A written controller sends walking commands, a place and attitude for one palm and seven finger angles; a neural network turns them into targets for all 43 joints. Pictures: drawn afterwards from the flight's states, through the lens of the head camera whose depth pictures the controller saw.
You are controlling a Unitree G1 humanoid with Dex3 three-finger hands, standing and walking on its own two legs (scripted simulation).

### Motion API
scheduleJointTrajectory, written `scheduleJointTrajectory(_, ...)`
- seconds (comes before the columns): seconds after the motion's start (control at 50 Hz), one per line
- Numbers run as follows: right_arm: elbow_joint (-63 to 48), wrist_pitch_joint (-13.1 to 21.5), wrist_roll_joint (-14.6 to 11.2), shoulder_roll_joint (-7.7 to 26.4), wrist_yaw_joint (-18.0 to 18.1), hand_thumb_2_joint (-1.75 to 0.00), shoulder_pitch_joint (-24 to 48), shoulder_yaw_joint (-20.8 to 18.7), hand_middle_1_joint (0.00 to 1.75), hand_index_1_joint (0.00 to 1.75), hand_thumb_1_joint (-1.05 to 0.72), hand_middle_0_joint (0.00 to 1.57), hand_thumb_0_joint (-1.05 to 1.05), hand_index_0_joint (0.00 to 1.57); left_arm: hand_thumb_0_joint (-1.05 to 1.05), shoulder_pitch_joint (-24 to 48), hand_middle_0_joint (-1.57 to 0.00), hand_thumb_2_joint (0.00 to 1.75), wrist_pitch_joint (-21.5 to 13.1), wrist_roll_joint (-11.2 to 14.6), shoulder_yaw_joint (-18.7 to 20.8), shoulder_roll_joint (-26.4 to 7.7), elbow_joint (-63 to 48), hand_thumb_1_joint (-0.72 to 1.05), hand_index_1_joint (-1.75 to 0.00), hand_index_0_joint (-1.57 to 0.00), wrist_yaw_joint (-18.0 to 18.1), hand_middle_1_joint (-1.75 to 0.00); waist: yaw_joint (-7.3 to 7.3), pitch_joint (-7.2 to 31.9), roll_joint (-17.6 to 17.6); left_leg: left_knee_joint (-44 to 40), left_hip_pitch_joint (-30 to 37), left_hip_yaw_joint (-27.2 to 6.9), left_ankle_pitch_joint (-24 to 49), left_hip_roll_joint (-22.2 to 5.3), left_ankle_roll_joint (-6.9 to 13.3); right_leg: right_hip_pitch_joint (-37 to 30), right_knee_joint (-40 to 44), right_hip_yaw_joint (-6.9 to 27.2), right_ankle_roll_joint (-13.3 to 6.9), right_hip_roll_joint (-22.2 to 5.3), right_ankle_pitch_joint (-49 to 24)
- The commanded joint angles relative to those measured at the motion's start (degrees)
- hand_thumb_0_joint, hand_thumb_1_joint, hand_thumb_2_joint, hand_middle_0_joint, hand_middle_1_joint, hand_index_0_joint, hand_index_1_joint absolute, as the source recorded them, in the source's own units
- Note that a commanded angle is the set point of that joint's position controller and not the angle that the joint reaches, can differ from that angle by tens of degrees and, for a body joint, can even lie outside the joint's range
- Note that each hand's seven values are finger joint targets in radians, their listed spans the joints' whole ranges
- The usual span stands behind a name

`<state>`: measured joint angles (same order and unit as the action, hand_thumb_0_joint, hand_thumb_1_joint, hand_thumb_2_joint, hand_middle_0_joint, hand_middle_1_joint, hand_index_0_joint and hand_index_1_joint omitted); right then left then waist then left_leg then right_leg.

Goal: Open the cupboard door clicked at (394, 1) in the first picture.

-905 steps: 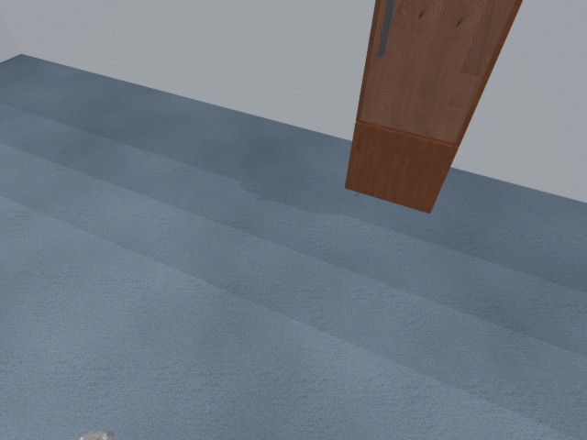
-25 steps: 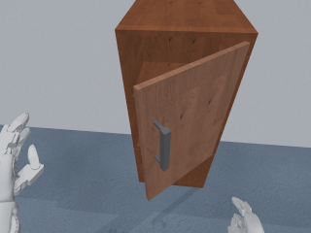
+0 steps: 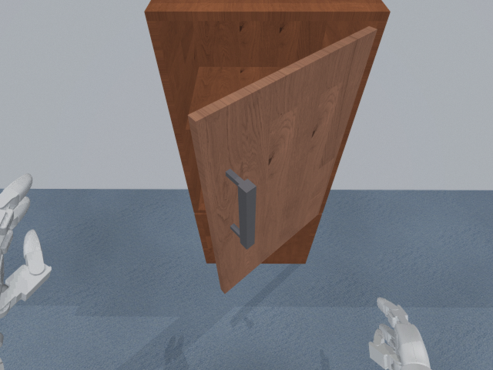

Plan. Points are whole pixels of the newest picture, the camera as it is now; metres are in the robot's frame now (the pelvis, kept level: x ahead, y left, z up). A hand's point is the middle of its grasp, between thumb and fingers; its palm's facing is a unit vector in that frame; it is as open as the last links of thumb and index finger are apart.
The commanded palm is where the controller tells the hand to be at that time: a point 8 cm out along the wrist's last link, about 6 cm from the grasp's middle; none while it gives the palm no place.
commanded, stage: step back with the hand held close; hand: left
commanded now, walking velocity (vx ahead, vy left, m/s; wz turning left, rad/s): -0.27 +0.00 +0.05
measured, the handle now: (240, 211) +0.37 +0.04 +0.04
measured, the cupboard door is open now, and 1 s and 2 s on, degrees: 42 42 42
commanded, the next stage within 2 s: stop stepping back and stand still in 0.90 s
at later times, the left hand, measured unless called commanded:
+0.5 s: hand out of the picture +0.10 +0.30 +0.16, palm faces +0.52 -0.70 -0.49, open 7.4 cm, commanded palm +0.04 +0.32 +0.17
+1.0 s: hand out of the picture +0.03 +0.29 +0.17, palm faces +0.41 -0.82 -0.39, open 7.4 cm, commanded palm -0.03 +0.32 +0.17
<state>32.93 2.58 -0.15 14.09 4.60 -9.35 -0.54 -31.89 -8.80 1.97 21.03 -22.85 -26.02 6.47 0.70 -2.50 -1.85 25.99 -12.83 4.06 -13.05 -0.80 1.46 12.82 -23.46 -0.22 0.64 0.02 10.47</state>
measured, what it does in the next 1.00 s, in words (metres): walks backwards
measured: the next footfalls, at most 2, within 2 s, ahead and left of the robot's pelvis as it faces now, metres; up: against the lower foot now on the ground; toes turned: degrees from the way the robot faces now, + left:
right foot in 1.10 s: -0.27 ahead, -0.07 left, +0.00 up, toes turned -6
left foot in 1.28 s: -0.14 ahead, +0.10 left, +0.00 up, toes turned -1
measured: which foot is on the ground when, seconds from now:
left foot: down 0.00-1.00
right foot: down 0.00-0.70, up 0.72-1.00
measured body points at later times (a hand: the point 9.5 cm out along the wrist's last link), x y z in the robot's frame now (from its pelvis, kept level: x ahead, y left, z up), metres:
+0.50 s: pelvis -0.08 +0.01 -0.02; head -0.06 +0.03 +0.43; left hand +0.07 +0.33 +0.18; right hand +0.10 -0.20 -0.10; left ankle +0.01 +0.10 -0.74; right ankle -0.04 -0.12 -0.74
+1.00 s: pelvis -0.18 +0.03 +0.00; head -0.15 +0.07 +0.45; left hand +0.01 +0.33 +0.19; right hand +0.02 -0.19 -0.06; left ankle -0.05 +0.10 -0.74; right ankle -0.32 -0.11 -0.68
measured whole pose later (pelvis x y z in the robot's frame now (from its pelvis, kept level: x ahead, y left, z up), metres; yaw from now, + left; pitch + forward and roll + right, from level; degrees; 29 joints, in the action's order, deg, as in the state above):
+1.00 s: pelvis -0.18 +0.03 +0.00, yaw -1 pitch +4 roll -4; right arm 36.6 9.7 1.8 9.0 3.0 -8.5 1.5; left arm -29.0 -10.3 3.3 23.5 -25.5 -33.2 9.4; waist 1.1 0.9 1.3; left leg 14.3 -23.0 2.4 4.6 -2.1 3.6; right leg 12.2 -46.7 -0.3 0.0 3.6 30.5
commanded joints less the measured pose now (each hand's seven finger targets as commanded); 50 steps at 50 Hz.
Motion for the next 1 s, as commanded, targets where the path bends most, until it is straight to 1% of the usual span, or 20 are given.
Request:
scheduleJointTrajectory(0.0,-10.3,2.3,-0.1,5.4,0.8,-0.90,5.0,-2.5,0.30,0.30,-0.90,0.20,0.00,0.20,0.00,-0.5,-0.20,0.90,-4.1,0.4,10.9,-11.3,-13.5,0.90,-0.30,-0.20,2.2,-0.30,0.63,11.4,-1.0,-2.2,0.1,-4.4,18.5,-3.8,-0.1,-5.8,-2.5,2.4,-0.5,-2.9,-21.0)
scheduleJointTrajectory(0.1,-10.7,2.8,-0.2,5.9,0.6,-0.90,4.2,-2.6,0.30,0.30,-0.90,0.20,0.00,0.20,0.00,-0.9,-0.20,0.90,-4.7,0.0,10.6,-10.4,-13.9,0.90,-0.30,-0.20,2.6,-0.30,0.40,8.6,-2.4,-5.0,-8.3,-6.1,5.3,-5.1,1.2,-6.2,-4.5,2.8,-0.1,-1.8,-11.5)
scheduleJointTrajectory(0.18,-10.7,4.0,0.0,6.7,0.6,-0.90,3.6,-2.7,0.30,0.30,-0.90,0.20,0.00,0.20,0.00,1.1,-0.20,0.90,-5.8,-1.0,10.8,-10.0,-13.8,0.90,-0.30,-0.20,3.0,-0.30,-0.15,4.5,-2.9,-7.3,-19.5,-7.9,-15.9,-5.5,2.9,-7.4,-5.2,4.5,-0.2,-1.6,-1.6)
scheduleJointTrajectory(0.26,-10.6,5.6,0.1,6.9,0.7,-0.90,2.0,-2.6,0.30,0.30,-0.90,0.20,0.00,0.20,0.00,3.9,-0.20,0.90,-7.0,-2.0,10.8,-9.6,-14.7,0.90,-0.30,-0.20,3.5,-0.30,-0.62,3.5,-1.5,-6.2,-23.8,-9.2,-24.2,-5.5,3.4,-5.8,-5.9,5.2,-0.3,-1.4,6.6)
scheduleJointTrajectory(0.38,-10.0,8.3,0.3,6.7,0.7,-0.90,2.3,-2.8,0.30,0.30,-0.90,0.20,0.00,0.20,0.00,4.7,-0.20,0.90,-8.9,-3.0,13.7,-11.2,-17.0,0.90,-0.30,-0.20,3.8,-0.30,0.40,6.9,-11.1,-14.0,-31.4,-16.4,-30.3,-12.0,5.9,-15.5,-22.2,0.9,1.0,3.8,0.4)
scheduleJointTrajectory(0.42,-9.3,8.8,0.6,6.0,0.2,-0.90,1.8,-2.6,0.30,0.30,-0.90,0.20,0.00,0.20,0.00,5.0,-0.20,0.90,-9.0,-2.6,12.6,-9.9,-15.9,0.90,-0.30,-0.20,3.5,-0.30,0.03,4.4,-7.1,-11.5,-30.2,-16.2,-25.8,-12.1,6.1,-12.5,-20.6,2.4,0.3,3.4,3.0)
scheduleJointTrajectory(0.46,-7.9,9.1,0.8,5.8,-0.2,-0.90,1.2,-2.6,0.30,0.30,-0.90,0.20,0.00,0.20,0.00,5.3,-0.20,0.90,-9.0,-1.6,11.5,-9.2,-14.8,0.90,-0.30,-0.20,3.2,-0.30,-0.64,3.9,-1.4,-5.5,-22.7,-13.1,-19.5,-8.2,4.0,-5.3,-11.2,6.6,-1.4,1.4,1.0)
scheduleJointTrajectory(0.5,-6.6,9.2,0.6,5.2,-0.5,-0.90,0.8,-2.8,0.30,0.30,-0.90,0.20,0.00,0.20,0.00,6.0,-0.20,0.90,-8.9,-1.2,9.7,-9.4,-14.5,0.90,-0.30,-0.20,3.1,-0.30,-1.34,7.3,6.0,5.4,-9.2,-6.5,-9.3,-1.7,0.1,5.2,-0.5,14.9,-3.8,-5.1,-4.5)
scheduleJointTrajectory(0.54,-5.7,8.5,0.3,4.9,-0.8,-0.90,1.0,-3.1,0.30,0.30,-0.90,0.20,0.00,0.20,0.00,6.7,-0.20,0.90,-8.5,-0.9,9.3,-10.6,-14.4,0.90,-0.30,-0.20,3.3,-0.30,-1.36,7.9,10.4,17.8,-2.0,-3.9,-8.3,2.2,-1.9,14.3,7.4,20.2,-7.6,-12.0,2.4)
scheduleJointTrajectory(0.6,-5.3,6.9,0.6,3.3,-0.9,-0.90,2.6,-2.3,0.30,0.30,-0.90,0.20,0.00,0.20,0.00,4.8,-0.20,0.90,-7.5,-0.8,10.7,-11.8,-13.7,0.90,-0.30,-0.20,3.4,-0.30,-1.29,6.5,11.2,15.9,-3.9,-5.3,-8.1,1.6,-2.0,12.3,4.2,15.3,-7.8,-12.7,-11.3)
scheduleJointTrajectory(0.62,-5.5,6.6,0.4,3.6,-0.6,-0.90,2.9,-2.0,0.30,0.30,-0.90,0.20,0.00,0.20,0.00,5.2,-0.20,0.90,-7.2,-0.6,10.7,-11.9,-14.4,0.90,-0.30,-0.20,3.2,-0.30,-1.62,5.3,8.0,7.6,-3.7,-5.3,-5.5,1.2,-1.6,11.7,1.4,12.5,-5.6,-9.7,-11.6)
scheduleJointTrajectory(0.64,-5.8,6.4,0.3,5.1,-0.2,-0.90,3.5,-2.1,0.30,0.30,-0.90,0.20,0.00,0.20,0.00,5.0,-0.20,0.90,-7.3,-0.6,11.6,-12.6,-15.7,0.90,-0.30,-0.20,3.2,-0.30,-1.29,5.3,0.3,-2.0,-5.0,-8.8,3.6,-1.4,-0.4,9.6,-4.1,8.0,-2.2,-3.6,-9.2)
scheduleJointTrajectory(0.66,-7.0,6.5,0.2,6.2,0.1,-0.90,4.7,-2.5,0.30,0.30,-0.90,0.20,0.00,0.20,0.00,4.4,-0.20,0.90,-7.8,-0.8,12.8,-13.1,-16.9,0.90,-0.30,-0.20,3.1,-0.30,0.00,7.3,-8.5,-7.0,-10.2,-14.9,10.2,-8.0,1.6,2.9,-11.6,3.3,0.5,2.3,-5.0)
scheduleJointTrajectory(0.68,-7.2,7.3,0.3,6.4,0.3,-0.90,4.8,-3.3,0.30,0.30,-0.90,0.20,0.00,0.20,0.00,3.0,-0.20,0.90,-8.8,-1.2,14.3,-14.6,-17.1,0.90,-0.30,-0.20,2.9,-0.30,0.25,11.4,-16.7,-16.0,-17.2,-21.3,-1.6,-15.2,4.5,-6.6,-24.6,0.8,1.1,5.6,9.0)
scheduleJointTrajectory(0.7,-7.8,8.1,1.5,5.7,0.1,-0.90,3.7,-3.5,0.30,0.30,-0.90,0.20,0.00,0.20,0.00,1.5,-0.20,0.90,-9.1,-0.6,14.5,-13.5,-18.4,0.90,-0.30,-0.20,2.6,-0.30,0.14,12.3,-18.2,-20.5,-19.6,-27.5,-9.2,-19.1,6.7,-5.1,-38.1,2.6,0.7,6.8,17.1)
scheduleJointTrajectory(0.74,-6.1,9.5,1.6,4.6,-0.6,-0.90,1.9,-3.9,0.30,0.30,-0.90,0.20,0.00,0.20,0.00,2.2,-0.20,0.90,-8.8,0.1,12.8,-12.3,-20.9,0.90,-0.30,-0.20,3.2,-0.30,0.12,11.6,-4.7,-12.5,-5.1,-23.1,7.5,-18.2,7.7,8.5,-40.1,5.5,-0.2,4.0,19.3)
scheduleJointTrajectory(0.78,-4.7,10.4,1.2,5.0,-0.9,-0.90,2.2,-3.7,0.30,0.30,-0.90,0.20,0.00,0.20,0.00,-0.1,-0.20,0.90,-7.7,0.7,10.1,-9.9,-19.9,0.90,-0.30,-0.20,3.5,-0.30,0.50,14.1,-5.0,-9.8,4.7,-17.0,19.9,-16.1,6.0,11.8,-36.5,3.4,0.4,3.1,18.8)
scheduleJointTrajectory(0.84,-3.2,10.4,1.2,5.0,-0.9,-0.90,2.6,-2.9,0.30,0.30,-0.90,0.20,0.00,0.20,0.00,3.8,-0.20,0.90,-5.5,0.9,7.5,-9.2,-19.3,0.90,-0.30,-0.20,3.6,-0.30,-0.75,12.3,-8.7,-14.9,3.6,-15.8,9.3,-15.0,5.2,9.1,-33.0,1.5,0.6,3.5,18.9)
scheduleJointTrajectory(0.92,-3.8,9.8,1.7,4.6,-0.3,-0.90,4.1,-2.0,0.30,0.30,-0.90,0.20,0.00,0.20,0.00,5.1,-0.20,0.90,-4.8,1.4,8.4,-11.1,-19.1,0.90,-0.30,-0.20,3.8,-0.30,-0.02,13.3,-11.2,-21.8,2.4,-12.8,-5.6,-12.0,2.6,2.1,-24.5,-2.1,-0.9,5.2,20.5)
scheduleJointTrajectory(0.98,-4.1,8.9,2.2,4.4,-0.8,-0.90,3.8,-2.0,0.30,0.30,-0.90,0.20,0.00,0.20,0.00,2.3,-0.20,0.90,-5.2,2.4,10.6,-13.2,-19.7,0.90,-0.30,-0.20,3.4,-0.30,0.35,16.3,-12.7,-22.6,3.1,-10.0,-3.4,-10.2,-0.3,-3.1,-12.8,-4.2,-2.4,6.0,20.5)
